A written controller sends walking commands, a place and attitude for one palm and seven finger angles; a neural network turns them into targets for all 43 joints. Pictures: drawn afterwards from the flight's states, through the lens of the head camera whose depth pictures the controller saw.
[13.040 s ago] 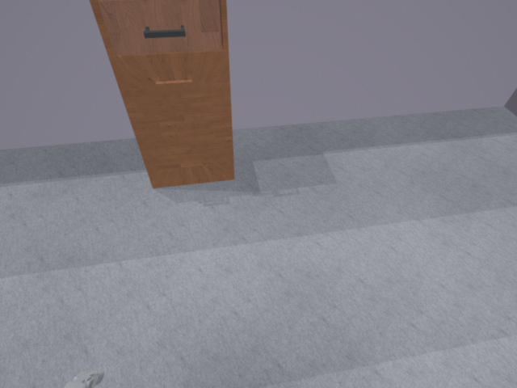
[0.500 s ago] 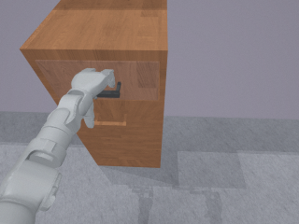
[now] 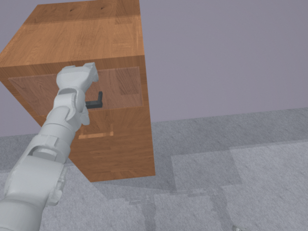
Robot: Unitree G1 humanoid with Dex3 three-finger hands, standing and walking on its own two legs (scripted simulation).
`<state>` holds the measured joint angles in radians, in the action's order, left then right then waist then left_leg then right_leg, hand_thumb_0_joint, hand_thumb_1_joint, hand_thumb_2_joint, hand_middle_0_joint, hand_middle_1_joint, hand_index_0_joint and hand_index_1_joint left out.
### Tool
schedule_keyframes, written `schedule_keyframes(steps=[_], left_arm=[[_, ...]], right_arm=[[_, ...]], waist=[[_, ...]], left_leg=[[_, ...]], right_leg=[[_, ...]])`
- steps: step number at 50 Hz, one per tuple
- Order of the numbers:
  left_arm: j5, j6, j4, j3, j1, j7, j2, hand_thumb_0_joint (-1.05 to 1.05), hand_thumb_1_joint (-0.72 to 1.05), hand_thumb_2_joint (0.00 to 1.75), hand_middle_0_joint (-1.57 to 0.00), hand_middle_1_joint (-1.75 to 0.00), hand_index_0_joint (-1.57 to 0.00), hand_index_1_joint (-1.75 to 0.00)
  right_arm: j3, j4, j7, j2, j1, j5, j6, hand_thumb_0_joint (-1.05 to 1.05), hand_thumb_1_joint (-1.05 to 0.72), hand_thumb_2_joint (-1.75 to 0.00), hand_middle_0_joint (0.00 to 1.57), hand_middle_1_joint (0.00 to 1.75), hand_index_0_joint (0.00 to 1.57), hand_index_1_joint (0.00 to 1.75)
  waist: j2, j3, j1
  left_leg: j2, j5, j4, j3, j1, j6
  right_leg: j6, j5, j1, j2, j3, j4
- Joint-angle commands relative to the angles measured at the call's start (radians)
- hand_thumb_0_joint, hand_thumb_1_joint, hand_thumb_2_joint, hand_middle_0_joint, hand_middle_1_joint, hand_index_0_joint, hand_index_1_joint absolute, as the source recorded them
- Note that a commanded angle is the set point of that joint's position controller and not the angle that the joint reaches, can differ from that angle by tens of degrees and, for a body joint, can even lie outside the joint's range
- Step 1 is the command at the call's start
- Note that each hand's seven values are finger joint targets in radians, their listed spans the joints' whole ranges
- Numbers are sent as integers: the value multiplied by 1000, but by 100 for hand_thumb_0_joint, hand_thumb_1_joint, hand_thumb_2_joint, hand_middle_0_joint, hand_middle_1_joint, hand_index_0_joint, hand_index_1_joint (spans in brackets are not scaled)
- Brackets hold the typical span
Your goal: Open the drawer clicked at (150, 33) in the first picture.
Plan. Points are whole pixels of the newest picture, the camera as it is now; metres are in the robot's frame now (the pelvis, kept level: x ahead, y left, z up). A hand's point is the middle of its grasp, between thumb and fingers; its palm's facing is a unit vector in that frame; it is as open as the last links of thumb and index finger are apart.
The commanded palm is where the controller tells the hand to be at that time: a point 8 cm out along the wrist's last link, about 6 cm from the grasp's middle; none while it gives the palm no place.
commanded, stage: move the hooked fingers above the handle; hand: left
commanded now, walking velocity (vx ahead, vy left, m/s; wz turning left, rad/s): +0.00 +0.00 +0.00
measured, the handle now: (81, 101) +0.51 +0.22 +0.04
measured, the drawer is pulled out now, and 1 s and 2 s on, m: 0.00 0.00 0.00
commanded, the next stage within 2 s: none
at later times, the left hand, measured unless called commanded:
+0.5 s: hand (86, 93) +0.48 +0.18 +0.10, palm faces +0.15 -0.08 -0.99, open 13.7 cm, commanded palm +0.45 +0.25 +0.15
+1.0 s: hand (78, 108) +0.44 +0.20 +0.08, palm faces +0.03 -0.07 -1.00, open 13.8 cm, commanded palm +0.44 +0.23 +0.15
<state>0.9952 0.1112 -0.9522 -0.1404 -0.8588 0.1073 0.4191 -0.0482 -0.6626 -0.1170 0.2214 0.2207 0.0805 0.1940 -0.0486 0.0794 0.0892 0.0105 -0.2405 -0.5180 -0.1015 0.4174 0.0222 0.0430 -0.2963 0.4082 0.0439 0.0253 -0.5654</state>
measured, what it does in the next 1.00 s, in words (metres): stands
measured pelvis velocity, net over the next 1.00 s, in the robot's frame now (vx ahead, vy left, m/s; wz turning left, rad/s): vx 0.00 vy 0.02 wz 0.08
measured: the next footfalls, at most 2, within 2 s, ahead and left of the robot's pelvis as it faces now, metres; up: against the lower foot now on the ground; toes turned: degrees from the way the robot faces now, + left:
none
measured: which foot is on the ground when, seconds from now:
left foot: down 0.00-1.00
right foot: down 0.00-1.00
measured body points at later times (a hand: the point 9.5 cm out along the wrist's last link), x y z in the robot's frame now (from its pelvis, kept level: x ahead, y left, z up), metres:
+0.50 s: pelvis +0.01 +0.02 -0.01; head +0.07 +0.01 +0.44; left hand +0.47 +0.18 +0.15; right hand +0.09 -0.24 -0.15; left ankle +0.01 +0.11 -0.73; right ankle -0.01 -0.09 -0.73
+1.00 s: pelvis +0.00 +0.02 -0.01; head +0.05 +0.02 +0.44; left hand +0.43 +0.20 +0.14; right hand +0.08 -0.27 -0.13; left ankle +0.01 +0.11 -0.73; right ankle -0.01 -0.09 -0.73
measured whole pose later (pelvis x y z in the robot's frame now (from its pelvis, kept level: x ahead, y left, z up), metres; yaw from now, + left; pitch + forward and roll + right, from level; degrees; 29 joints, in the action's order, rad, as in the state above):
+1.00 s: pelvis +0.00 +0.02 -0.01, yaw +5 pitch +10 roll -1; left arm 0.97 -0.17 -0.73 -0.23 -0.76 0.14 0.44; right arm 0.08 -0.70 -0.06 0.30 0.32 0.03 0.12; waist -0.02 0.07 0.04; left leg -0.02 -0.28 -0.64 -0.03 0.53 0.04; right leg 0.03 -0.34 0.47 0.01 -0.05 -0.63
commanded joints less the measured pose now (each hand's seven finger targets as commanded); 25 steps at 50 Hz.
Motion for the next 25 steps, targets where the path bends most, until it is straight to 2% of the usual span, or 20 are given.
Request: schedule_keyframes(steps=[1,2,3,4,5,6,7,8,10,11,13,14,17,18,19,20,21,23,24,25], left_arm=[[22,-46,122,164,-273,-13,447,0,-50,30,-30,-120,-30,-120],[22,-74,132,160,-271,-21,429,0,-50,30,-30,-120,-30,-120],[23,-104,145,144,-301,-33,403,0,-50,30,-30,-120,-30,-120],[15,-137,178,125,-328,-39,382,0,-50,30,-30,-120,-30,-120],[13,-171,229,107,-370,-41,360,0,-50,30,-30,-120,-30,-120],[1,-207,309,54,-421,-42,297,0,-50,30,-30,-120,-30,-120],[-9,-244,379,40,-462,-38,272,0,-50,30,-30,-120,-30,-120],[-28,-276,448,-38,-523,-39,181,0,-50,30,-30,-120,-30,-120],[-58,-318,523,-49,-562,-22,164,0,-50,30,-30,-120,-30,-120],[-69,-331,550,-72,-592,-11,137,0,-50,30,-30,-120,-30,-120],[-89,-335,550,-66,-600,22,126,0,-50,30,-30,-120,-30,-120],[-86,-326,540,-10,-617,53,182,0,-50,30,-30,-120,-30,-120],[-53,-240,381,100,-566,148,266,0,-50,30,-30,-120,-30,-120],[-38,-196,311,197,-536,178,370,0,-50,30,-30,-120,-30,-120],[-16,-139,254,215,-519,203,402,0,-50,30,-30,-120,-30,-120],[1,-78,203,206,-499,220,399,0,-50,30,-30,-120,-30,-120],[18,-27,181,196,-481,226,399,0,-50,30,-30,-120,-30,-120],[47,47,150,201,-449,226,422,0,-50,30,-30,-120,-30,-120],[59,77,158,188,-477,224,435,0,-50,30,-30,-120,-30,-120],[50,100,156,174,-467,212,416,0,-50,30,-30,-120,-30,-120]], right_arm=[[74,135,-20,176,8,-13,-53,0,-90,-90,20,30,20,30],[82,135,-17,177,26,-18,-59,0,-90,-90,20,30,20,30],[90,135,-12,179,43,-20,-65,0,-90,-90,20,30,20,30],[99,135,-8,183,59,-21,-75,0,-90,-90,20,30,20,30],[109,128,-2,186,79,-25,-83,0,-90,-90,20,30,20,30],[121,127,5,181,91,-30,-91,0,-90,-90,20,30,20,30],[135,114,11,176,111,-36,-98,0,-90,-90,20,30,20,30],[142,112,17,168,125,-41,-107,0,-90,-90,20,30,20,30],[158,76,24,175,160,-47,-122,0,-90,-90,20,30,20,30],[160,63,28,176,169,-48,-128,0,-90,-90,20,30,20,30],[163,34,40,177,187,-51,-136,0,-90,-90,20,30,20,30],[165,16,48,184,194,-51,-133,0,-90,-90,20,30,20,30],[152,-5,75,186,187,-50,-113,0,-90,-90,20,30,20,30],[142,-9,79,196,181,-52,-106,0,-90,-90,20,30,20,30],[129,2,83,189,157,-49,-97,0,-90,-90,20,30,20,30],[115,11,86,182,127,-51,-88,0,-90,-90,20,30,20,30],[110,22,89,180,106,-52,-82,0,-90,-90,20,30,20,30],[103,32,83,186,74,-48,-59,0,-90,-90,20,30,20,30],[96,39,79,185,58,-42,-49,0,-90,-90,20,30,20,30],[95,49,73,177,42,-38,-42,0,-90,-90,20,30,20,30]], waist=[[127,255,-83],[124,262,-72],[136,272,-48],[115,259,-29],[87,280,-12],[34,311,4],[-14,348,18],[-19,362,50],[-65,405,63],[-83,420,71],[-72,436,73],[-69,442,64],[-56,404,19],[-26,402,-15],[-31,390,-32],[-21,372,-52],[-30,391,-71],[55,404,-78],[54,418,-82],[72,422,-86]], left_leg=[[-31,89,21,18,5,31],[-32,95,12,21,3,32],[-34,91,-1,27,3,35],[-33,85,-11,28,-5,38],[-34,96,-22,36,-34,40],[-38,112,-35,41,-84,43],[-38,139,-51,50,-138,44],[-41,162,-70,61,-177,48],[-42,200,-95,85,-259,49],[-41,223,-104,97,-290,45],[-38,276,-119,112,-321,42],[-34,285,-121,119,-321,35],[-39,294,-106,120,-234,18],[-40,301,-95,112,-171,16],[-42,290,-87,101,-116,14],[-41,287,-77,87,-73,11],[-40,312,-74,72,-60,8],[-35,333,-66,61,-36,9],[-33,315,-54,53,-37,9],[-33,302,-42,47,-42,12]], right_leg=[[-33,200,-199,-51,39,96],[-34,214,-191,-50,35,91],[-37,216,-181,-51,38,90],[-39,216,-148,-51,41,93],[-36,219,-119,-46,38,84],[-32,227,-91,-44,41,83],[-26,235,-60,-38,38,77],[-24,239,-32,-36,36,75],[-20,234,39,-23,25,62],[-18,230,71,-19,14,49],[-13,240,99,-11,-6,37],[-11,246,104,-5,-13,28],[4,234,100,8,-43,1],[9,250,54,10,-45,-6],[8,257,27,9,-45,-19],[8,270,-8,6,-47,-21],[8,307,-47,2,-45,-26],[3,345,-105,-2,-41,-16],[-3,345,-130,-7,-33,-9],[-6,346,-158,-10,-29,1]])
